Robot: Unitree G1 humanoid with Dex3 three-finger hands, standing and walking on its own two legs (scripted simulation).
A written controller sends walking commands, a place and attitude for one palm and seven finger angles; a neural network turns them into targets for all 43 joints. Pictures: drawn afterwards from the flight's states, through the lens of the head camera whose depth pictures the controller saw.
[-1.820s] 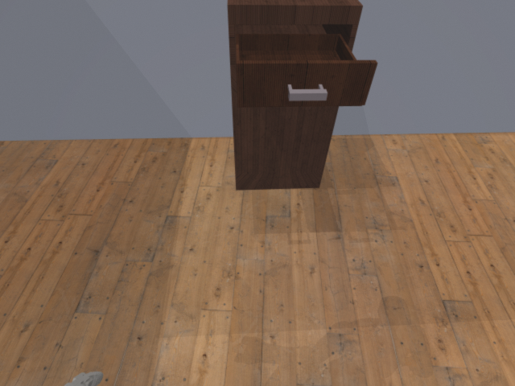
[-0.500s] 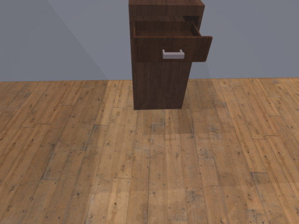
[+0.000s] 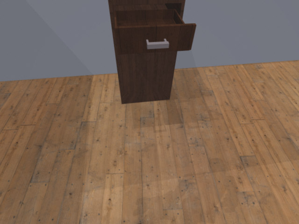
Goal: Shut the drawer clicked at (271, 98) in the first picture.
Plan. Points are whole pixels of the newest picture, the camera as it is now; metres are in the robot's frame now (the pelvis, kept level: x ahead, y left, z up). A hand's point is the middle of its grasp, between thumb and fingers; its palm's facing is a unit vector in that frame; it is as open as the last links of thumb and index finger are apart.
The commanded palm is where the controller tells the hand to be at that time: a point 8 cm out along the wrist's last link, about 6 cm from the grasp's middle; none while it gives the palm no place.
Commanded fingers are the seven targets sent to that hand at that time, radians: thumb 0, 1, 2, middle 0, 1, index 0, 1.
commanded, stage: walk to a spot facing it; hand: left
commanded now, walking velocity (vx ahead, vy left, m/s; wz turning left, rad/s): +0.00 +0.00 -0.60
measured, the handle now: (157, 43) +0.94 +0.04 +0.01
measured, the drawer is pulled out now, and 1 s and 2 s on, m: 0.30 0.30 0.30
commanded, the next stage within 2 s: none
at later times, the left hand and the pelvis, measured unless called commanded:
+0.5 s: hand out of the picture +0.06 +0.17 -0.15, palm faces -0.15 -0.96 -0.21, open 7.4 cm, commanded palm none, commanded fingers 0.00 0.90 0.90 -0.20 -0.30 -0.20 -0.30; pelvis +0.03 -0.02 +0.01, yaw -16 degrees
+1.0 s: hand (109, 159) +0.36 +0.18 -0.17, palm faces -0.48 -0.86 -0.17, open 7.4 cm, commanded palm none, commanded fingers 0.00 0.90 0.90 -0.20 -0.30 -0.20 -0.30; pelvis +0.20 +0.04 +0.01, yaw -35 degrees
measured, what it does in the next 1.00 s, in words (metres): walks ahead, turning right: left foot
